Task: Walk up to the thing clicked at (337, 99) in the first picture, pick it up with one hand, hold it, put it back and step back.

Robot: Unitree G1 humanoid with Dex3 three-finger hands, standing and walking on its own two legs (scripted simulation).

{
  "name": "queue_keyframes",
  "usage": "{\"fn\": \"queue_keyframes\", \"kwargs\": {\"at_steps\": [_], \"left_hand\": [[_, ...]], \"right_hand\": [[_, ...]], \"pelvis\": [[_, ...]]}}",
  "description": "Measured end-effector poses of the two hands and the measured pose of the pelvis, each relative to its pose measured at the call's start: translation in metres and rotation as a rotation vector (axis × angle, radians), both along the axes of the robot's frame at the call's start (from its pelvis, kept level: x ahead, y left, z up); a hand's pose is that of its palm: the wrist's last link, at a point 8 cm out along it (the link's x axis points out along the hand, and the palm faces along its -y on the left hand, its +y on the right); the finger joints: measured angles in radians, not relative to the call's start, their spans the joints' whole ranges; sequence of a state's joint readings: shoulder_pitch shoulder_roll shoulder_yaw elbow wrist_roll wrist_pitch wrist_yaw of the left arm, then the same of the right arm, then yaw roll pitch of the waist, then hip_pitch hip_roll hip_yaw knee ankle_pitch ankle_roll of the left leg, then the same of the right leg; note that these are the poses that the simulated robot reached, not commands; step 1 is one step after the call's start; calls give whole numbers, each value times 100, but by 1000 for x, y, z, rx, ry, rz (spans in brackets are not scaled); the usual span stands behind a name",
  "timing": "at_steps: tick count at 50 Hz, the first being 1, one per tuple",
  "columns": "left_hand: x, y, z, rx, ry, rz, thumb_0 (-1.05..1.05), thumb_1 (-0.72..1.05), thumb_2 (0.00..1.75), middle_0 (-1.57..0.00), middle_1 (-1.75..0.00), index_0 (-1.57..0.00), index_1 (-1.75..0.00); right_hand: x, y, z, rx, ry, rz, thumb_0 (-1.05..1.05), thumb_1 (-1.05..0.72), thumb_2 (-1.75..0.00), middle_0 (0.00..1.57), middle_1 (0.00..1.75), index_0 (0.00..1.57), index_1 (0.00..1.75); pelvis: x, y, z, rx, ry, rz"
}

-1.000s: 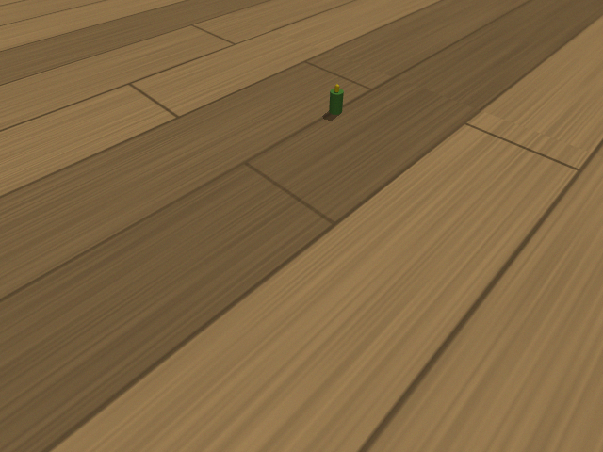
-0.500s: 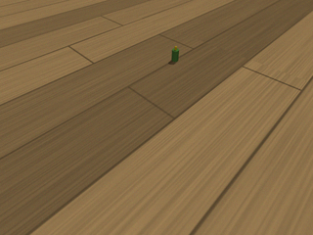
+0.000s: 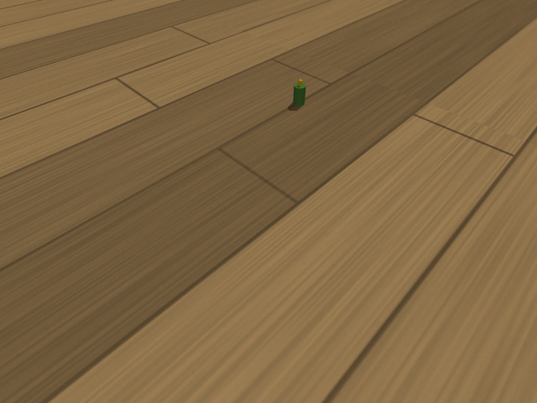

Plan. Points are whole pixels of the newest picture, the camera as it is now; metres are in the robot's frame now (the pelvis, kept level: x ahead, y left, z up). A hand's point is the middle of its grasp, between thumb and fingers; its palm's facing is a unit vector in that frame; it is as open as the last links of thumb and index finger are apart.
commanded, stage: stand
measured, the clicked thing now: (299, 91) +2.24 -0.20 -0.69
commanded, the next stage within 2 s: walk up in 1.42 s
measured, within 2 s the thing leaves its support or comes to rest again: neither
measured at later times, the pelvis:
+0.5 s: pelvis +0.01 +0.01 +0.00, yaw +0 degrees
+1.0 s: pelvis +0.00 +0.01 +0.00, yaw +0 degrees
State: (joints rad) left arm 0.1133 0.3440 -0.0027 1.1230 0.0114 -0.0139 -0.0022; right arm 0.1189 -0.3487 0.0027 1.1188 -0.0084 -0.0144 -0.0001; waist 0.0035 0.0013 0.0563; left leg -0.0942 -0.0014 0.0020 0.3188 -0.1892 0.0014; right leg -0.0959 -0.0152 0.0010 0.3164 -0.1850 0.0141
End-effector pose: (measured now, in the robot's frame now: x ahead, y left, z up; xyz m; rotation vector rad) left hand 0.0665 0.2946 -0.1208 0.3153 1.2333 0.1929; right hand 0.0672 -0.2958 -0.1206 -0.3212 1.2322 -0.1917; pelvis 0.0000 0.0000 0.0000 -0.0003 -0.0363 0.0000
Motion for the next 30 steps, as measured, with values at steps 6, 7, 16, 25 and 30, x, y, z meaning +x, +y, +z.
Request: {"fn": "queue_keyframes", "kwargs": {"at_steps": [6, 7, 16, 25, 30], "left_hand": [[-1, 2, -1, -1, 3, -1, 0, 90, 90, -20, -30, -21, -30], [-1, 2, -1, -1, 4, -1, 0, 90, 90, -20, -30, -21, -30], [-1, 4, -1, -2, 11, 1, 0, 90, 90, -20, -30, -21, -30], [1, 8, 0, 2, 5, 2, 0, 90, 90, -20, -30, -21, -30], [3, 9, 0, 4, -5, 0, 0, 90, 90, -20, -30, -21, -30]], "right_hand": [[-1, 1, 0, 0, 6, 0, 0, -91, -90, 21, 30, 21, 30], [-1, 2, 0, 0, 6, -1, 0, -91, -90, 21, 30, 21, 30], [2, 4, 0, -2, 8, 4, 0, -91, -90, 21, 30, 21, 30], [9, 7, 1, -1, -7, 8, 0, -91, -90, 21, 30, 21, 30], [12, 8, 2, -2, -16, 7, 0, -91, -90, 21, 30, 21, 30]], "pelvis": [[0, 1, 0, -1, 3, 1], [0, 1, 0, -1, 3, 1], [3, 4, 0, -1, 6, 2], [5, 7, 0, 0, 4, 2], [5, 8, 0, -2, 1, 3]]}}
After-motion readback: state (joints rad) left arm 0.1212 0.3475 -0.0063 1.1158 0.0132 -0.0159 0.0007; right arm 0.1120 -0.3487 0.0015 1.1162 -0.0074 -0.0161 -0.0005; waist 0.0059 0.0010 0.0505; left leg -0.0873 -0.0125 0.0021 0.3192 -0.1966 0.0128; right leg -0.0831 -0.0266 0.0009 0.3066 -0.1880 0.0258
